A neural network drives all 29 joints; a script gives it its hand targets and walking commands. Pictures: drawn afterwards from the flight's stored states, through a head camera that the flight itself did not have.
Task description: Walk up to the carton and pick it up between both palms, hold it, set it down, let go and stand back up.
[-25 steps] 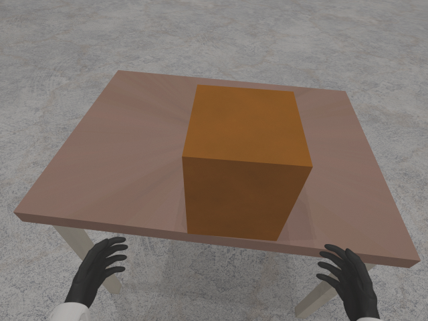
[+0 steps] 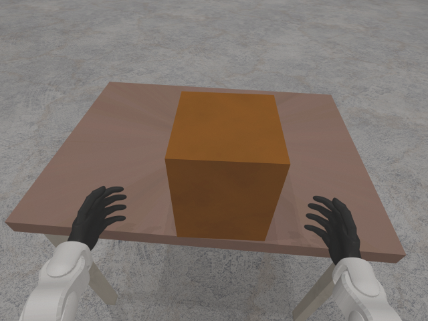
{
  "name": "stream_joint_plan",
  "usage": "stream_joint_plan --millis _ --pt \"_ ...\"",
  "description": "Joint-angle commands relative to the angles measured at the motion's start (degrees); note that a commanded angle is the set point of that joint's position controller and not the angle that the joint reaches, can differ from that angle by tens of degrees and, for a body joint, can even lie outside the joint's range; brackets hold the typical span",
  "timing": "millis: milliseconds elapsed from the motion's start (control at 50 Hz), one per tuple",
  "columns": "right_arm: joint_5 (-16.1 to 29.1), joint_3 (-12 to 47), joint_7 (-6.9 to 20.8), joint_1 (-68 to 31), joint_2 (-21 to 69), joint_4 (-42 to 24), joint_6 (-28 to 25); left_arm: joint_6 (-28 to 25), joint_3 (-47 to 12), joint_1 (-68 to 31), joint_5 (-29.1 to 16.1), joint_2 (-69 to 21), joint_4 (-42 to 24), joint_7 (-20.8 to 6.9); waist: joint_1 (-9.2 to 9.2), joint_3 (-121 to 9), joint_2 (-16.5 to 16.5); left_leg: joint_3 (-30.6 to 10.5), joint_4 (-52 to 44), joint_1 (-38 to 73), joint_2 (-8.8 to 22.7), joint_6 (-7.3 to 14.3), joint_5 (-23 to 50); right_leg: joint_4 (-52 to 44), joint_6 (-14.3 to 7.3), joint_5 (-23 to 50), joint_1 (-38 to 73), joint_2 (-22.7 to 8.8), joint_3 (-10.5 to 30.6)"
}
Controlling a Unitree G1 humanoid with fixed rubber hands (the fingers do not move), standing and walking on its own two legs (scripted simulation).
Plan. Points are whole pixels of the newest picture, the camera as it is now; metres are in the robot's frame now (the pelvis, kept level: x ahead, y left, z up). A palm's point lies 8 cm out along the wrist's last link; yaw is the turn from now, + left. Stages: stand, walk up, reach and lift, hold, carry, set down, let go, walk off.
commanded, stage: reach and lift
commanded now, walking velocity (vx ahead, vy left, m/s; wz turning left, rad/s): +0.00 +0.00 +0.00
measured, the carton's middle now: (224, 167) +0.45 +0.01 +0.06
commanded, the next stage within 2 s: none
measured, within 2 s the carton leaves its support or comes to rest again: neither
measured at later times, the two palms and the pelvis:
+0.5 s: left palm (85, 182) +0.33 +0.25 +0.13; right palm (339, 201) +0.31 -0.18 +0.13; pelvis -0.02 +0.02 +0.00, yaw -1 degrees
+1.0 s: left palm (91, 138) +0.39 +0.25 +0.18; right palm (337, 155) +0.38 -0.18 +0.17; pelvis -0.01 +0.02 +0.00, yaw +0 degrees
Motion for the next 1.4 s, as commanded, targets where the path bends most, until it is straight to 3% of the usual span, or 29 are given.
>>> stream_joint_plan --millis 0,100,120,140,180,200,280,360,440,460,520,560,580,600,740,820,860,880,940,960,1000,1060,1080,1100,1120,1160,1240,1340,1380 --pt "1.77 -1.92 -0.76 -15.45 -5.52 -7.62 0.7 2.93 6.34 -16.29 1.21 7.73 -8.73 -0.23 -0.44 -11.29 3.75 -7.04 -0.77 -1.39 2.08 -0.61 13.16 -0.44 2.69 17.07 8.42 -5.87 13.36" --pt "2.6 -2.48 -0.97 -23.0 -6.92 -6.58 2.25 6.33 7.04 -23.08 1.21 8.05 -8.07 -0.11 -1.16 -13.76 3.34 -6.64 -0.36 -1.5 2.04 -0.6 12.83 0.09 2.87 17.05 8.16 -5.2 12.75" --pt "2.46 0.4 -1.39 -20.09 -6.24 -4.05 3.08 7.11 7.15 -19.64 1.95 7.76 -6.82 -0.58 -1.33 -14.18 0.62 -7.71 0.76 -1.62 1.24 1.16 15.09 0.82 3.48 19.84 11.64 -4.83 13.92" --pt "2.34 0.59 -2.06 -21.19 -6.62 -6.12 3.38 7.73 8.75 -20.79 2.28 8.93 -7.25 -1.03 -1.34 -15.86 -0.84 -7.78 0.88 -2.14 0.92 1.87 15.31 1.42 4.23 24.71 14.89 -5.29 14.73" --pt "2.52 0.06 -2.68 -22.21 -8.99 -5.88 4.01 9.42 9.11 -21.75 3.33 8.84 -9.44 -1.01 -2.08 -17.62 0.47 -7.85 0.27 -1.05 0.81 1.44 16.27 2.37 4.37 27.16 15.31 -4.92 14.33" --pt "2.97 -0.35 -2.82 -27.72 -9.54 -7.15 4.29 10.37 8.04 -26.07 2.76 8.78 -9.92 -0.95 -2.27 -17.43 0.55 -8.3 0.34 -1.17 1.01 1.51 15.2 2.26 4.26 25.83 13.29 -4.59 13.8" --pt "4.75 -1.81 -2.02 -32.3 -10.52 -4.54 5.52 12.65 8.09 -32.31 1.96 8.82 -9.88 0.87 -1.92 -16.27 4.02 -7.89 0.73 -0.3 1.81 0.46 13.59 1.02 3.04 16.03 7.29 -3.43 12.44" --pt "4.73 -4.51 -0.32 -42.9 -11.75 3.89 6.96 13.72 5.34 -43.49 1.55 8.65 -1.43 2.54 -2.86 -15.66 6.33 -8.53 0.41 -0.79 2.93 0.16 6.24 0.12 1.34 3.98 0.52 -3.07 11.01" --pt "4.68 -5.54 1.32 -47.36 -13.55 13.11 7.81 14.46 5.4 -47.96 3.03 8.4 3.5 3.09 -2.87 -18.5 7.27 -8.87 0.41 -0.25 3.47 0.09 5.83 0.96 0.81 4.85 1.24 -2.86 10.37" --pt "4.28 -6.03 1.64 -49.99 -14.81 14.1 7.76 14.87 6.03 -50.16 3.16 9.37 4.98 3.15 -2.88 -19.93 5.99 -8.87 0.02 -0.44 3.61 0.39 5.15 0.78 1.08 4.32 1.46 -2.61 9.92" --pt "4.62 -5.53 1.84 -51.13 -15.94 18.3 7.61 16.14 5.67 -49.96 3.96 8.8 7.25 2.94 -3.06 -20.6 3.73 -8.77 0.87 2.79 2.77 -0.01 9.8 0.43 1.49 8.37 1.85 -2.09 9.68" --pt "5.31 -4.87 1.35 -53.25 -16.88 15.12 6.89 16.82 6.84 -50.04 3.93 9.62 5.8 2.67 -2.48 -24.11 1.85 -8.63 2.15 2.64 2.02 0.22 15.86 0.87 2.13 15.32 5.1 -1.79 9.76" --pt "5.06 -5.11 1.24 -54.39 -17.41 16.1 6.91 17.14 6.52 -50.71 4.18 9.76 7.11 2.6 -3.47 -24.54 1.73 -8.92 2.22 2.2 1.98 0.09 16.21 1.3 2.45 16.66 5.96 -1.76 9.58" --pt "5.19 -4.6 1.17 -56.03 -17.19 16.2 6.92 17.13 7.33 -53.35 3.85 10.89 7.42 2.47 -2.7 -23.91 0.84 -8.93 2.08 1.4 1.77 0.22 15.17 1.13 2.88 16.27 6.25 -1.91 9.73" --pt "7.05 -3.55 2.62 -63.08 -18.05 23.6 7.43 16.39 4.64 -60.55 3.13 10.16 14.65 2.86 -2.83 -21.72 4.01 -9.11 1.52 1.21 2.09 -0.2 13.6 0.01 1.89 12.65 2.48 -2.05 9.23" --pt "7.69 -5.22 2.96 -66.12 -20.06 23.39 6.3 16.37 3.58 -65.41 2.55 11.48 9.8 4.05 -3.34 -30.96 7.58 -9.19 3.94 6.53 2.1 -1.4 21.31 1.31 1.91 19.22 1.39 -1.32 8.13" --pt "7.78 -4.76 3.22 -67.0 -20.27 24.48 6.18 16.76 3.91 -65.96 2.78 11.97 11.05 4.02 -3.19 -32.03 6.83 -9.36 4.94 8.51 2.22 -1.73 24.06 0.94 2.06 20.97 1.08 -0.96 7.75" --pt "7.85 -4.77 3.06 -66.19 -21.13 24.06 6.1 17.16 3.74 -65.32 2.94 12.01 8.7 4.11 -4.09 -34.09 6.43 -9.49 5.59 10.94 2.19 -1.92 26.04 1.0 2.27 23.16 1.23 -0.89 7.63" --pt "6.75 -4.84 2.02 -70.21 -21.34 28.1 7.17 18.78 5.17 -68.21 3.29 13.8 14.79 3.22 -4.54 -30.91 4.11 -8.96 5.69 5.31 1.19 -1.23 23.91 1.97 3.44 27.39 3.87 -1.71 8.5" --pt "6.79 -4.94 2.06 -71.98 -22.54 28.27 7.18 18.74 5.3 -70.23 2.97 14.17 13.64 3.48 -4.49 -33.01 4.95 -9.09 5.09 4.8 1.53 -1.37 24.18 2.47 3.45 26.91 4.53 -1.36 8.01" --pt "7.07 -3.0 1.96 -73.44 -21.07 31.53 7.68 18.79 5.9 -70.21 3.61 15.23 19.93 2.76 -3.81 -29.36 1.44 -8.83 4.37 1.4 1.03 0.06 19.75 1.96 4.38 27.32 6.17 -2.22 8.95" --pt "7.21 -2.14 2.33 -77.78 -20.77 35.42 7.38 16.7 3.42 -74.1 2.4 14.43 26.24 3.08 -3.88 -27.87 1.22 -9.01 2.93 -0.95 1.29 0.64 16.78 2.34 4.17 24.45 5.7 -2.33 8.92" --pt "7.7 -2.41 2.4 -79.28 -20.76 35.65 7.42 16.03 2.42 -76.31 2.12 14.22 25.68 3.31 -3.82 -29.03 3.83 -9.01 2.74 0.16 1.51 0.18 17.64 2.35 3.75 24.0 5.08 -2.3 8.9" --pt "8.19 -1.72 2.51 -79.95 -19.92 37.31 7.57 15.68 1.13 -76.18 1.24 13.43 29.21 3.14 -4.11 -28.44 3.71 -9.02 3.11 0.14 1.56 0.29 17.95 2.06 3.73 23.57 4.16 -1.96 8.5" --pt "8.27 -1.22 2.66 -81.63 -19.08 38.33 7.51 14.92 1.49 -78.39 0.89 14.49 30.89 2.85 -3.13 -29.68 3.3 -8.9 3.46 -0.36 1.17 0.59 17.51 1.78 3.84 23.87 4.28 -2.41 9.13" --pt "7.62 -3.13 2.9 -85.93 -20.82 41.44 7.11 13.6 -1.7 -83.81 -0.12 13.57 33.15 3.34 -4.67 -32.47 7.11 -9.53 3.79 1.56 2.07 -0.7 17.38 1.86 2.89 20.33 0.91 -1.87 7.97" --pt "6.35 -3.13 2.62 -91.47 -20.4 45.83 6.76 11.08 -3.14 -89.83 -1.57 15.04 40.29 3.68 -4.2 -33.53 5.66 -9.43 3.8 0.83 2.15 -0.22 14.78 1.3 2.78 17.21 -0.9 -2.19 7.72" --pt "6.5 -0.93 1.92 -90.36 -20.08 49.87 5.91 9.19 -1.88 -88.37 1.12 15.85 44.65 3.06 -3.78 -38.18 4.48 -9.4 6.37 4.68 2.03 -0.77 24.57 2.35 3.8 27.01 2.34 -1.42 7.63" --pt "5.22 0.24 1.41 -88.07 -17.44 54.79 5.77 7.99 -1.26 -85.05 2.97 15.44 51.41 1.95 -3.83 -31.93 2.1 -9.02 5.31 0.43 1.53 0.32 20.34 2.16 4.55 25.3 4.75 -1.88 8.18"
